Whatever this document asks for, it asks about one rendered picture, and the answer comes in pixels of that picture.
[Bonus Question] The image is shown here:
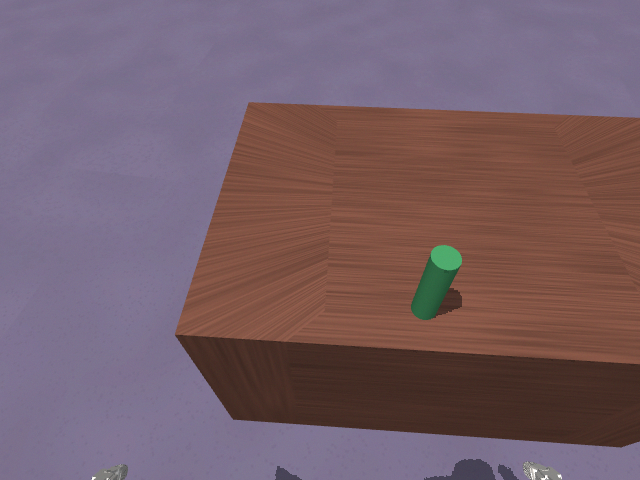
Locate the left robot hand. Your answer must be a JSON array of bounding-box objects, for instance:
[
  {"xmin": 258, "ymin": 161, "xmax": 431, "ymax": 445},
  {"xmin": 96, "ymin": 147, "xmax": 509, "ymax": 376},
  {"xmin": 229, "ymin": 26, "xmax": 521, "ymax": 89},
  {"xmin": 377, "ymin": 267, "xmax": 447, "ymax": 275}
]
[{"xmin": 92, "ymin": 464, "xmax": 128, "ymax": 480}]

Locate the can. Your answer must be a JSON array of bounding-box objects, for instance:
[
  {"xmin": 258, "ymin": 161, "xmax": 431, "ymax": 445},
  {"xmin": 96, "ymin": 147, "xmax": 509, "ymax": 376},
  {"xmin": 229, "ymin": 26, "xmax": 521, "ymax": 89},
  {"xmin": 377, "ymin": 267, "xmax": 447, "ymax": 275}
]
[{"xmin": 411, "ymin": 245, "xmax": 462, "ymax": 320}]

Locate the right robot hand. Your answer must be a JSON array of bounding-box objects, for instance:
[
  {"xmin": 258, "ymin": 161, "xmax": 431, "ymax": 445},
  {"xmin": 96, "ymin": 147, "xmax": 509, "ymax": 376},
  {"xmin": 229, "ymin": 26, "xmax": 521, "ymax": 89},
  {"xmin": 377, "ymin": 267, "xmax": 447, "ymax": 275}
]
[{"xmin": 523, "ymin": 462, "xmax": 562, "ymax": 480}]

